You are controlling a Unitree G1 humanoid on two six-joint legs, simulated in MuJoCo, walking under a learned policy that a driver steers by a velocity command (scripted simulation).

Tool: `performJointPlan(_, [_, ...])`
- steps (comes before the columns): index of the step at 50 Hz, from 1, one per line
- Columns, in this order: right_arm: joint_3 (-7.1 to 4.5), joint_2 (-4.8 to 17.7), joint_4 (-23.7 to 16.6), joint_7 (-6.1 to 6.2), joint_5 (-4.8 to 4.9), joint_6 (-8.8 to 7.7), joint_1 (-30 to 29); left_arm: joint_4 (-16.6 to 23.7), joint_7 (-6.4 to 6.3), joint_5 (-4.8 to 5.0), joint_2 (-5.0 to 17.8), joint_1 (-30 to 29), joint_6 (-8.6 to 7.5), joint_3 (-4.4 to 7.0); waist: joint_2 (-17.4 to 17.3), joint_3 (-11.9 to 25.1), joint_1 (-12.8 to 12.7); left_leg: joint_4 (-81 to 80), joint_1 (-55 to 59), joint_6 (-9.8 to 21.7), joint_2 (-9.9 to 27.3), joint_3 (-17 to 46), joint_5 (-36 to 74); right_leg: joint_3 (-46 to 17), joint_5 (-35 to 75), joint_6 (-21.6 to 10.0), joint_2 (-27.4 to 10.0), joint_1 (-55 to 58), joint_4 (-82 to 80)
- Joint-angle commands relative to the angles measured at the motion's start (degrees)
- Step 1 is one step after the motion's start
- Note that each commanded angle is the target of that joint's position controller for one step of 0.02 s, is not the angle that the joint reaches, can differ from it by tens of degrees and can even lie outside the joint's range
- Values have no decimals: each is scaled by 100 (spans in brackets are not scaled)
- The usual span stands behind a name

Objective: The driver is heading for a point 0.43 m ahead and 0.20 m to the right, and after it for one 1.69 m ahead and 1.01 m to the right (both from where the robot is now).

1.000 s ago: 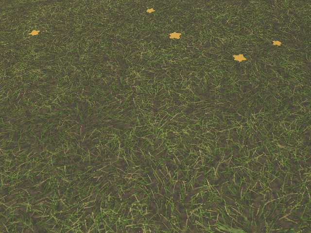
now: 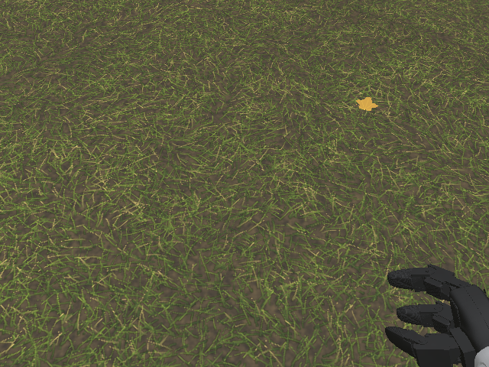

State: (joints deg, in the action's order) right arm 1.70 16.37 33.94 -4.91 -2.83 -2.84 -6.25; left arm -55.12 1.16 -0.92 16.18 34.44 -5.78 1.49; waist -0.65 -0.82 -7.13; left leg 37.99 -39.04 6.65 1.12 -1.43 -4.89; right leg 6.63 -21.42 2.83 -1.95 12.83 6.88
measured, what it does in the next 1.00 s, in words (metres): walks ahead, turning right: left foot, then right foot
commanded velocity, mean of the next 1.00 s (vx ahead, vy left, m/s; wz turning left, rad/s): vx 1.00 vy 0.00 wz -0.81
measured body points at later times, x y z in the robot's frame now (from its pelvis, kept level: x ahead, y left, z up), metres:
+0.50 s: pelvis +0.48 -0.05 -0.03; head +0.49 -0.06 +0.42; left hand +0.75 +0.13 -0.11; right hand +0.36 -0.30 -0.16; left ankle +0.23 +0.11 -0.65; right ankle +0.60 -0.11 -0.72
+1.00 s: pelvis +0.90 -0.21 +0.00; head +0.92 -0.23 +0.45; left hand +1.18 -0.05 -0.11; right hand +0.83 -0.52 -0.08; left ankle +1.05 -0.17 -0.72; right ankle +0.71 -0.15 -0.61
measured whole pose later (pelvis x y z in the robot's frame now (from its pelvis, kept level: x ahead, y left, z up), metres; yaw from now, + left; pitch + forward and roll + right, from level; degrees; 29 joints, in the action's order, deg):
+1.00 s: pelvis +0.90 -0.21 +0.00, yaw -50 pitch +2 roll +1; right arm -1.1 17.1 37.9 1.2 -3.2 -4.0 7.8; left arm -45.5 0.8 -0.7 21.9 18.2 -2.3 4.7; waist 1.8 -2.0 -3.0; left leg 34.1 -23.7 -1.7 1.3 -1.1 -11.8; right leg -6.5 -20.8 -7.1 5.8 -16.7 71.6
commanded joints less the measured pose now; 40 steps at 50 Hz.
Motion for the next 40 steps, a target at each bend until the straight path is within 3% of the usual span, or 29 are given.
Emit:
performJointPlan(1, [-380,886,451,245,-63,-85,2248,422,-94,28,1597,-788,-28,305,615,761,1916,-410,3946,96,-510,-197,-523,-335,6622,-913,-1016,-1905,2577])
performJointPlan(2, [-557,1350,711,393,-158,-92,3175,524,-81,28,1273,-776,-24,221,407,1385,2237,-365,5465,89,346,643,-1390,-358,4857,-866,-643,-3098,4445])
performJointPlan(3, [-685,1864,712,485,-295,-165,3322,784,-24,103,146,-211,-27,23,-1289,2192,1522,-969,6673,200,2239,3274,-3164,-678,-632,-833,106,-4773,6713])
performJointPlan(4, [-702,1764,640,493,-135,-123,3304,914,-56,231,592,-456,14,126,-1037,2638,1646,-2054,6256,274,2568,4743,-3529,-1230,-367,-950,225,-5176,7521])
performJointPlan(5, [-621,1301,761,492,-64,-145,2795,986,-72,198,773,-1066,60,205,-468,1386,1406,-2092,5381,212,2157,3672,-3111,-1190,401,-975,-108,-5568,7392])
performJointPlan(6, [-554,932,811,473,-21,-199,2458,959,-30,148,575,-1220,72,148,-332,622,1205,-2187,4535,200,1920,2818,-2192,-1083,753,-934,-313,-5540,7045])
performJointPlan(7, [-521,736,849,465,-21,-240,2252,848,15,106,470,-1205,136,145,-328,353,993,-2327,4006,103,1670,2175,-1501,-1088,849,-872,-448,-5303,6862])
performJointPlan(9, [-447,431,1007,465,78,-335,2311,769,102,1,256,-1066,347,145,-453,125,696,-2592,3384,28,1489,1309,-843,-1049,859,-774,-596,-4986,6725])
performJointPlan(11, [-423,282,1216,446,203,-442,2416,980,168,-32,124,-1612,499,147,-348,-233,618,-2855,3380,-70,1392,586,-100,-970,970,-727,-709,-5464,6576])
performJointPlan(14, [-388,159,1369,453,186,-529,2437,1361,273,-27,-28,-2423,525,58,-427,-539,557,-3081,3180,-248,990,-613,1117,-553,1891,-735,-588,-5610,5861])
performJointPlan(17, [-417,391,1437,522,179,-548,2446,1618,390,1,60,-3038,497,-23,-143,-735,516,-3270,3217,-424,819,-1328,2154,-22,2611,-952,-334,-5073,4362])
performJointPlan(19, [-453,686,1478,597,190,-547,2642,1654,427,-9,166,-3148,488,-37,-140,-630,468,-2894,3650,-563,905,-1559,4423,452,2803,-1144,99,-4463,3735])
performJointPlan(20, [-498,882,1462,652,188,-492,2700,1587,412,-10,291,-2939,486,-12,-278,-424,321,-2437,3971,-620,990,-1569,5562,573,2631,-1224,332,-4126,3610])
performJointPlan(21, [-560,1100,1402,711,165,-406,2632,1455,381,-4,467,-2451,494,45,-465,-74,18,-1774,4168,-655,1104,-1521,6416,599,2342,-1309,522,-3559,3587])
performJointPlan(22, [-620,1279,1309,750,126,-290,2412,1216,331,4,714,-1549,502,150,-574,387,-464,-654,4076,-618,1205,-1443,6885,511,1985,-1422,700,-2605,3655])
performJointPlan(23, [-659,1371,1185,752,81,-176,2116,857,245,-6,991,-339,510,308,-521,889,-1022,979,3609,-520,1288,-1258,6622,185,1551,-1636,745,-1377,3581])
performJointPlan(24, [-661,1245,1203,653,51,-108,2039,630,100,50,1232,238,515,476,30,982,-1133,3206,2729,-507,748,-1243,3581,-322,1172,-1854,653,-428,3138])
performJointPlan(25, [-416,312,968,537,-51,-199,1987,625,-6,118,1623,-343,581,579,1582,265,-379,5539,660,-657,-341,-982,-2145,-1679,2053,-2111,-6,-200,3211])
performJointPlan(26, [-348,374,280,520,100,-338,2441,945,-12,-21,2125,-754,634,677,1799,1474,179,6335,-955,-762,-522,289,-2423,-4650,735,-3262,-971,1083,1822])
performJointPlan(27, [-321,645,262,530,17,-488,2072,1142,-51,-26,1793,-964,629,664,614,1162,81,5845,-1334,-679,-164,740,-1978,-5570,-697,-3095,-1292,686,686])
performJointPlan(28, [-339,789,315,522,29,-535,1867,1071,-89,-22,1372,-1136,594,572,-220,308,343,5132,-1149,-673,91,752,-1532,-5250,-789,-2764,-1163,-374,434])
performJointPlan(29, [-314,712,308,536,-43,-496,1719,1001,-102,-1,1212,-1288,519,519,-536,-60,613,4627,-753,-742,279,739,-1486,-4756,-179,-2589,-941,-1259,464])
performJointPlan(30, [-282,652,324,541,-131,-376,1776,1051,-129,12,1154,-1421,413,484,-633,-215,815,4246,-332,-846,416,756,-1517,-4236,446,-2508,-694,-1957,502])
performJointPlan(32, [-232,505,280,515,-178,-115,1732,1040,-122,61,990,-1500,249,407,-591,-390,1026,3401,246,-1057,639,627,-1642,-3508,916,-2419,-272,-3051,383])
performJointPlan(34, [-163,379,-38,456,-130,-59,1039,1079,-104,69,1074,-1459,142,438,-454,-571,866,2223,534,-1156,670,338,-1018,-3010,1422,-2332,76,-3608,196])
performJointPlan(36, [-79,189,-273,388,-2,-76,422,1085,-72,80,1091,-1347,123,486,-216,-566,589,985,917,-1120,524,206,188,-2735,1904,-2045,364,-3635,244])
performJointPlan(38, [-64,172,-363,372,106,-95,187,1049,-22,126,1159,-1114,128,543,62,-320,310,178,1207,-1015,268,111,991,-2755,2721,-1811,358,-3124,398])
performJointPlan(40, [-99,301,-466,389,142,-117,31,1030,-25,134,1210,-989,141,580,249,-179,184,-339,1351,-915,125,182,1092,-2913,3288,-1670,195,-2514,645])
